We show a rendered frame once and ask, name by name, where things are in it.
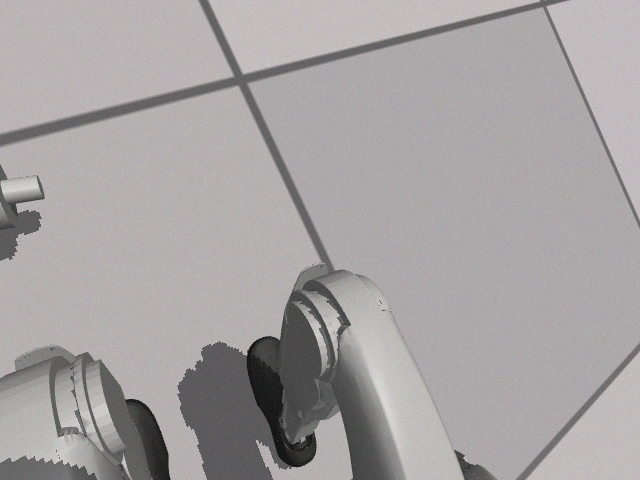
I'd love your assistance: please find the right robot foot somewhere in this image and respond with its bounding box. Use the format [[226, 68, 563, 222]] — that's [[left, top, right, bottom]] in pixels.
[[247, 336, 316, 467]]

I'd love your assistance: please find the left robot foot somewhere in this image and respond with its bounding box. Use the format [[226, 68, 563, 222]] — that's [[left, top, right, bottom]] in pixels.
[[125, 399, 170, 480]]

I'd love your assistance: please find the right robot hand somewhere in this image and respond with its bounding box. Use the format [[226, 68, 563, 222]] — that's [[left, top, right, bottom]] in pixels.
[[454, 450, 497, 480]]

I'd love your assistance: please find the bottle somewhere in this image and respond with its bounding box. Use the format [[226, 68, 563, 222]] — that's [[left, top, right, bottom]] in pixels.
[[0, 165, 45, 230]]

